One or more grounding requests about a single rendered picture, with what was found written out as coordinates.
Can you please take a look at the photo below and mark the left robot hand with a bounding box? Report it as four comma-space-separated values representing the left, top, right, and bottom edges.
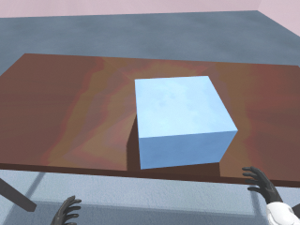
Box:
51, 195, 82, 225

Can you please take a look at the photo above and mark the robot right forearm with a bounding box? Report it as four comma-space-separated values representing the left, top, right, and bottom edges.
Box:
265, 202, 300, 225

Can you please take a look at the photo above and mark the table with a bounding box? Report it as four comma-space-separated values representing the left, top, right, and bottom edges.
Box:
0, 53, 300, 219

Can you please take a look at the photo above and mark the carton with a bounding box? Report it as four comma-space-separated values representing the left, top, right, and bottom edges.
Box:
135, 76, 238, 170

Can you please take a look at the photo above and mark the right robot hand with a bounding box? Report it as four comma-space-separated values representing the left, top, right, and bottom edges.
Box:
242, 166, 283, 204

